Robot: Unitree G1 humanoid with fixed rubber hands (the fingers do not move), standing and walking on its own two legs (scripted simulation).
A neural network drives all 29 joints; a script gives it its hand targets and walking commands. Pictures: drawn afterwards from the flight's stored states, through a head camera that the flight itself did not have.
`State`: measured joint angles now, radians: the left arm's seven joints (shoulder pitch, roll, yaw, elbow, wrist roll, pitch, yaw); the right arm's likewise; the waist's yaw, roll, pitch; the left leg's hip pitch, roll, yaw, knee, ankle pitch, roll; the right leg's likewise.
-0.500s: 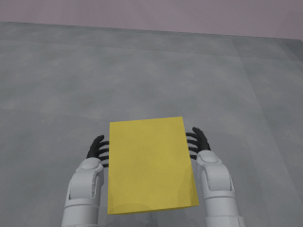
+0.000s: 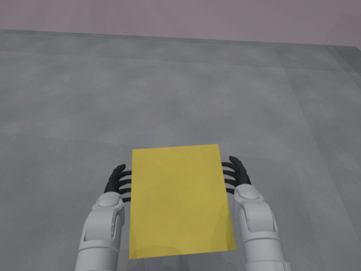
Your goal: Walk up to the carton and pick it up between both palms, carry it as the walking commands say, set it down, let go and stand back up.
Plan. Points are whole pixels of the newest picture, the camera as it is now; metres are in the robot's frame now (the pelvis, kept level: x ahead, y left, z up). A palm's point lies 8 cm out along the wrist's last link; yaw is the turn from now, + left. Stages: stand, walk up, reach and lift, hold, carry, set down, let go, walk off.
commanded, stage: carry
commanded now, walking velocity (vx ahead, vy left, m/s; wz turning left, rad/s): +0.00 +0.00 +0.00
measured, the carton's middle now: (178, 205) +0.30 +0.00 -0.05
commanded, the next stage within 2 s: hold in 0.82 s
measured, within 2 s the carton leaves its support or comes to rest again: neither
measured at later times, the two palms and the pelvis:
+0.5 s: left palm (113, 195) +0.28 +0.14 +0.04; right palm (240, 187) +0.29 -0.15 +0.04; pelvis +0.00 +0.00 +0.00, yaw +0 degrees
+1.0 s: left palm (110, 193) +0.29 +0.15 +0.04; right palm (237, 178) +0.30 -0.14 +0.06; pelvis +0.01 +0.00 +0.01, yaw -3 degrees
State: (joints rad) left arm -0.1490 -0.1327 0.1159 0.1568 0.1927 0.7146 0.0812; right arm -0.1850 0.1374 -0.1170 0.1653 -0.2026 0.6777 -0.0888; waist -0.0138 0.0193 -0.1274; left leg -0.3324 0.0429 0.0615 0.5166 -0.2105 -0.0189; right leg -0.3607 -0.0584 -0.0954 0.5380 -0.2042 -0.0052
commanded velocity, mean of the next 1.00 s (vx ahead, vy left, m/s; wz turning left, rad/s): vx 0.00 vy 0.00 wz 0.00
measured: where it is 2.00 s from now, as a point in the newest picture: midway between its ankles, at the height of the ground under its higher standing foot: outside the picture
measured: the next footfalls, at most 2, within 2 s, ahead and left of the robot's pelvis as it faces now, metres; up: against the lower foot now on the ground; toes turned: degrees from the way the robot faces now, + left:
none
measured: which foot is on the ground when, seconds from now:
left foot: down 0.00-1.00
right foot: down 0.00-1.00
